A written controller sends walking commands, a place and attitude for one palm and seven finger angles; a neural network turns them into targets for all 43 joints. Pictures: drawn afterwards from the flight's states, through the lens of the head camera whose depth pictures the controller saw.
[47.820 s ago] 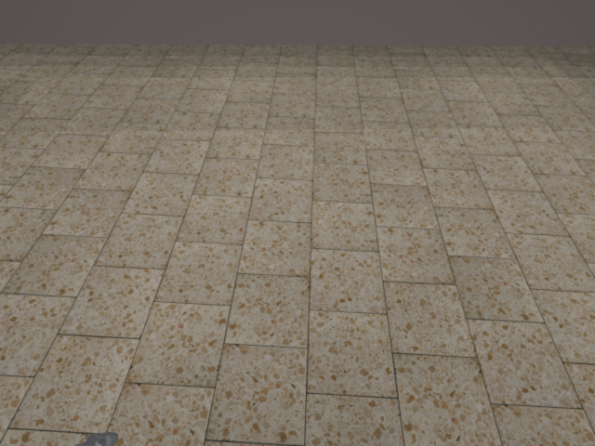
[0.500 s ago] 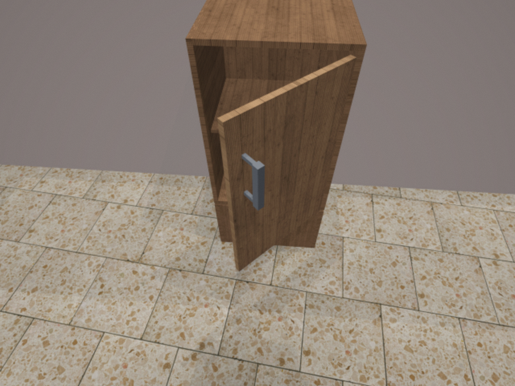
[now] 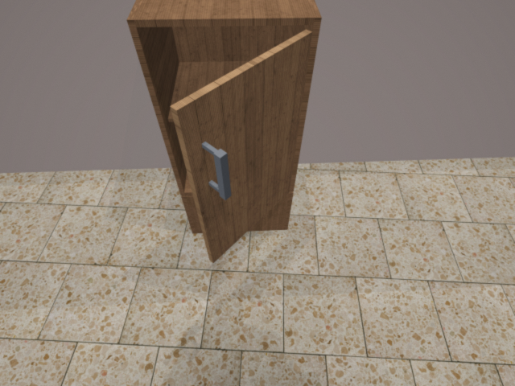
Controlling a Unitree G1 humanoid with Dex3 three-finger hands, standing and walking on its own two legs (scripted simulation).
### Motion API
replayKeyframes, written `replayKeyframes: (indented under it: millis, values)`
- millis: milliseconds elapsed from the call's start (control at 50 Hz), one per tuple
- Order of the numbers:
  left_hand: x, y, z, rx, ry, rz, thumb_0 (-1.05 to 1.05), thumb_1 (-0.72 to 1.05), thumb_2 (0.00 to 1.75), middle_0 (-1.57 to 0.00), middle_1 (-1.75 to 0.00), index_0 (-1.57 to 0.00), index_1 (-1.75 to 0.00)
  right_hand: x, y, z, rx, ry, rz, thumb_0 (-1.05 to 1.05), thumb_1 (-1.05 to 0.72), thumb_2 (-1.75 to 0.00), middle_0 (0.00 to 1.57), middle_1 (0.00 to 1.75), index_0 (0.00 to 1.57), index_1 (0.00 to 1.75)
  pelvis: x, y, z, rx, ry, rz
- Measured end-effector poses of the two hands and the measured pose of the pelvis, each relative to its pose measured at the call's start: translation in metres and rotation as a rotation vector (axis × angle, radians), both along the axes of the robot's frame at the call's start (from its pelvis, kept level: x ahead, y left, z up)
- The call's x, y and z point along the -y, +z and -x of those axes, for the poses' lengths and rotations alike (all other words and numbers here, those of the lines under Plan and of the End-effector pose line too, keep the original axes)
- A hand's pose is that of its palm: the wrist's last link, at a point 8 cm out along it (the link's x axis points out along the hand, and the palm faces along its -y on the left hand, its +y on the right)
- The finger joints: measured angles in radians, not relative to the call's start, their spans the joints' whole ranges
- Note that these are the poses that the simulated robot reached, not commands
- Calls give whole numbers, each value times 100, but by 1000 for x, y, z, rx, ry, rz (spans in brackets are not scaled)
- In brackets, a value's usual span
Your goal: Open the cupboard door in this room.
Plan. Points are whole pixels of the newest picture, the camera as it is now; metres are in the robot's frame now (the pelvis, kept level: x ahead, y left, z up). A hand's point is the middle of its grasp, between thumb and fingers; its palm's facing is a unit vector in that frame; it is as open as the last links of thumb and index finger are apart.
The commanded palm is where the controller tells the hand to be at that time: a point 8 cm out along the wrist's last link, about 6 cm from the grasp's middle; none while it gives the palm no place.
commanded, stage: walk to a spot facing it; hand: left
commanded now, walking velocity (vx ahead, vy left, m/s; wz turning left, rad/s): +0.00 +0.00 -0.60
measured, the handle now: (216, 171) +0.52 +0.13 -0.03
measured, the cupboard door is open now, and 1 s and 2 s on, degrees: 45 45 45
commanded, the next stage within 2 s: none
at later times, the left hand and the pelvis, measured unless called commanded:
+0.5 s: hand out of the picture +0.11 +0.15 -0.16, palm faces -0.22 -0.94 -0.25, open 7.3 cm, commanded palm none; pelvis +0.01 -0.03 +0.01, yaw -18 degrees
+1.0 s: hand (234, 347) +0.21 +0.06 -0.16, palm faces -0.55 -0.79 -0.28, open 7.3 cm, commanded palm none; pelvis +0.01 -0.06 +0.00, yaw -35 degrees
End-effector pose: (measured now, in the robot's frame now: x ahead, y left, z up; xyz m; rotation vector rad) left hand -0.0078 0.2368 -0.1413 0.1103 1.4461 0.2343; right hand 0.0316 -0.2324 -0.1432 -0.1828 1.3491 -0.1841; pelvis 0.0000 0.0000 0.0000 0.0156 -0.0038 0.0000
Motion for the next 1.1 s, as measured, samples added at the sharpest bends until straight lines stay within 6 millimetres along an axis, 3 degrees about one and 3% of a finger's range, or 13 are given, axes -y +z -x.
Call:
replayKeyframes:
  millis: [80,180,360,540,600,680,780,840,900,980,1100]
  values:
    - [-7,11,-37,57,-81,-40,0,91,90,-20,-30,-20,-30,10,-3,6,31,-21,-12,0,-91,-89,20,30,20,30,6,1,7,-6,-52,-8]
    - [-1,19,-81,178,-176,-104,0,91,90,-20,-30,-20,-30,34,-20,13,36,-68,-38,0,-90,-89,20,30,20,30,24,-10,9,-13,-106,-20]
    - [26,29,-104,159,-288,-85,0,91,90,-20,-30,-20,-30,63,9,-11,153,-170,1,1,-91,-90,20,30,20,30,34,7,5,-15,-219,-22]
    - [35,10,-130,138,-374,-6,0,90,90,-20,-30,-21,-30,59,28,-22,253,-243,58,0,-91,-90,20,30,20,30,24,4,-9,-40,-330,3]
    - [36,2,-148,145,-416,13,0,91,90,-20,-30,-21,-30,54,26,-8,240,-254,83,0,-91,-90,20,30,20,30,21,0,-11,-40,-365,12]
    - [47,10,-175,174,-477,25,0,91,90,-20,-30,-20,-30,48,28,27,164,-289,74,0,-91,-89,20,30,20,30,25,6,-12,-37,-408,20]
    - [78,20,-208,216,-593,23,0,91,90,-20,-30,-20,-30,51,17,77,86,-395,46,0,-90,-89,21,30,20,30,38,5,-11,-32,-483,32]
    - [99,16,-226,261,-670,0,0,91,90,-20,-30,-20,-30,60,0,108,55,-476,31,0,-90,-89,21,30,20,30,52,-9,-9,-27,-527,7]
    - [114,18,-232,265,-710,-18,0,91,90,-20,-30,-20,-30,68,-5,129,11,-541,38,1,-90,-89,20,30,20,30,55,-9,-7,-20,-559,19]
    - [128,20,-234,244,-748,-9,0,91,90,-20,-30,-20,-30,75,8,136,18,-594,61,1,-91,-90,20,30,20,30,58,-1,-8,-19,-604,10]
    - [142,9,-241,209,-804,47,0,91,90,-20,-30,-21,-30,70,24,123,96,-647,100,1,-91,-90,20,30,20,30,54,2,-17,-29,-676,10]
